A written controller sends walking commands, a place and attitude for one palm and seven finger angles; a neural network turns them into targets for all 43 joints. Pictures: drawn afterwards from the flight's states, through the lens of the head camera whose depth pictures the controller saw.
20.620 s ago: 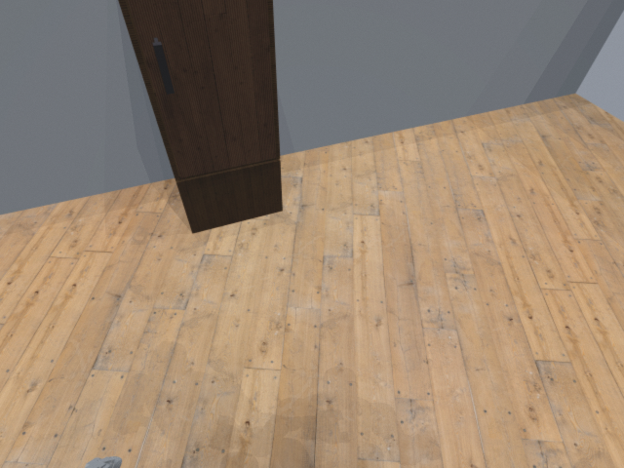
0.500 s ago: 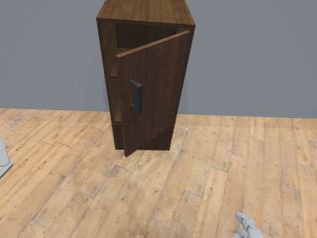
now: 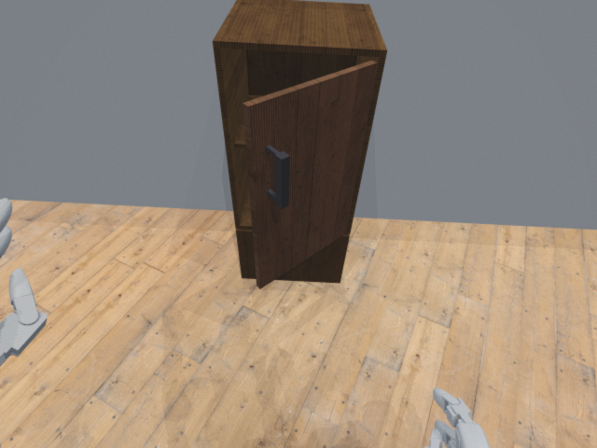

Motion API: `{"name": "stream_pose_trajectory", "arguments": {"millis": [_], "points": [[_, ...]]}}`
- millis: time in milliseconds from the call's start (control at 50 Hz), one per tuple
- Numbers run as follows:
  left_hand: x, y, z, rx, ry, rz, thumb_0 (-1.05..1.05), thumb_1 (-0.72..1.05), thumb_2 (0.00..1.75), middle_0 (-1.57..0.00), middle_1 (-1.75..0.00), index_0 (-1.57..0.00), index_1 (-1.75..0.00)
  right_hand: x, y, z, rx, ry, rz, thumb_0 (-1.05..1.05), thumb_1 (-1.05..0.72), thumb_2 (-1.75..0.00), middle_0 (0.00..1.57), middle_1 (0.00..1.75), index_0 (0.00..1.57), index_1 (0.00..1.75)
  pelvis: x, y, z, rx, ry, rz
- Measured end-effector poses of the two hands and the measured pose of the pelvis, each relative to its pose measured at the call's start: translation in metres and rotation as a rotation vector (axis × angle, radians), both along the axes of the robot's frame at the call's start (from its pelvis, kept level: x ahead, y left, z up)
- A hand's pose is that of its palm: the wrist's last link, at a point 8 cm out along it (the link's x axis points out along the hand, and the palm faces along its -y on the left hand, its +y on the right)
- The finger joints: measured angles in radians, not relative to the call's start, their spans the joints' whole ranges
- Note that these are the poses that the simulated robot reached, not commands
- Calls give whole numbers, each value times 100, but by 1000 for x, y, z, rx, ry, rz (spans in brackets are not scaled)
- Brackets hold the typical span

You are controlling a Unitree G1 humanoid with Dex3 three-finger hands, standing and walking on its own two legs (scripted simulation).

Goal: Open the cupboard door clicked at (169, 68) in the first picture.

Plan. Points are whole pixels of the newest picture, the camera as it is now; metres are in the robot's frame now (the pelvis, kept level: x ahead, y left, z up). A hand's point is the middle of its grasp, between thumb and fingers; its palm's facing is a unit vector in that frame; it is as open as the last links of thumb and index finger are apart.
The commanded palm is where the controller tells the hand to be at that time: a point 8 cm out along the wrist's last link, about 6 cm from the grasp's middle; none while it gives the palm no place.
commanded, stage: let the arm hang, fingers relaxed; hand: left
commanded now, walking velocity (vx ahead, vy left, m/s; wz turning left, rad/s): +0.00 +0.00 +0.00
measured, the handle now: (276, 177) +0.66 +0.08 -0.02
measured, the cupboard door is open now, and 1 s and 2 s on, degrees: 42 42 42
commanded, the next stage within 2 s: look to check the result in 1.16 s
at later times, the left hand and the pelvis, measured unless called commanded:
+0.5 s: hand out of the picture -0.06 +0.19 -0.17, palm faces +0.06 -0.98 -0.19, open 7.1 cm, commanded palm none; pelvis -0.01 +0.01 +0.01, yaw +3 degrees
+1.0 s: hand out of the picture +0.02 +0.20 -0.16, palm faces +0.05 -0.97 -0.23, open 7.4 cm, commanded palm none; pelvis -0.01 +0.01 +0.01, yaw +2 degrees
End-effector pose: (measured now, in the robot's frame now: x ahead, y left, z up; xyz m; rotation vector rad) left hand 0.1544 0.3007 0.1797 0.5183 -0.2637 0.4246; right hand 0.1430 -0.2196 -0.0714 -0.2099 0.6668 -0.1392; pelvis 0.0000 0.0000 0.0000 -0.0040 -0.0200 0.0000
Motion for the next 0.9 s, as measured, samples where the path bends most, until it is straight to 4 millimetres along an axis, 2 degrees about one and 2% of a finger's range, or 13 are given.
{"name": "stream_pose_trajectory", "arguments": {"millis": [80, 120, 180, 220, 260, 300, 340, 400, 480, 540, 600, 720, 900], "points": [[3, -3, -5, 16, 40, -28, 1, 89, 90, -21, -30, -21, -31, 10, 5, -3, 22, 3, 43, 1, -90, -90, 21, 30, 20, 30, 0, 0, 0, -11, 14, 2], [15, 2, -46, -36, 218, -31, 0, 89, 90, -21, -30, -20, -31, 12, 0, -18, 30, 57, 71, 1, -90, -90, 21, 30, 20, 30, -1, 5, -3, -14, 23, 13], [16, 3, -141, -215, 593, 12, 0, 90, 90, -20, -30, -20, -30, 5, -8, -38, 25, 170, 65, 1, -90, -90, 21, 30, 20, 30, -5, 10, -7, -8, 24, 26], [-2, -9, -204, -328, 843, 34, 0, 90, 90, -20, -30, -20, -30, -7, -14, -45, 17, 237, 50, 1, -90, -90, 21, 30, 20, 30, -8, 10, -7, -1, 18, 28], [-33, -28, -255, -424, 1064, 40, 0, 91, 90, -20, -29, -19, -30, -24, -19, -48, 5, 304, 29, 1, -90, -90, 20, 30, 20, 30, -9, 10, -6, 4, 9, 28], [-70, -51, -292, -510, 1252, 38, 1, 91, 90, -20, -29, -19, -30, -44, -24, -48, -12, 378, 4, 1, -90, -90, 20, 30, 20, 30, -11, 8, -4, 6, 2, 27], [-108, -69, -314, -590, 1391, 61, 1, 92, 90, -20, -30, -20, -30, -68, -28, -48, -29, 461, -20, 1, -90, -90, 20, 30, 20, 30, -12, 7, -1, 2, -1, 29], [-156, -67, -326, -644, 1512, 151, 0, 98, 89, -21, -30, -20, -30, -103, -30, -48, -48, 596, -44, 1, -90, -90, 20, 30, 20, 30, -13, 4, 3, -7, 1, 37], [-207, -61, -324, -674, 1639, 237, 0, 97, 89, -21, -30, -20, -30, -140, -27, -52, -43, 734, -67, 1, -91, -90, 20, 30, 20, 30, -13, 5, 6, -14, 1, 45], [-232, -54, -318, -675, 1697, 294, 0, 95, 89, -21, -30, -20, -30, -158, -22, -55, -24, 791, -78, 1, -91, -90, 20, 30, 20, 30, -14, 6, 7, -14, -2, 48], [-244, -49, -312, -664, 1725, 331, 0, 94, 90, -20, -30, -20, -30, -166, -15, -59, 0, 814, -83, 1, -90, -90, 20, 30, 20, 30, -14, 8, 8, -12, -5, 47], [-233, -41, -308, -633, 1692, 339, 0, 92, 90, -20, -30, -20, -30, -160, -2, -67, 45, 789, -79, 1, -90, -90, 20, 30, 20, 30, -14, 9, 8, -6, -9, 43], [-170, -44, -309, -599, 1546, 248, 0, 91, 90, -20, -30, -20, -30, -127, 1, -69, 67, 689, -66, 0, -90, -90, 20, 30, 20, 30, -10, 9, 9, 3, -12, 36]]}}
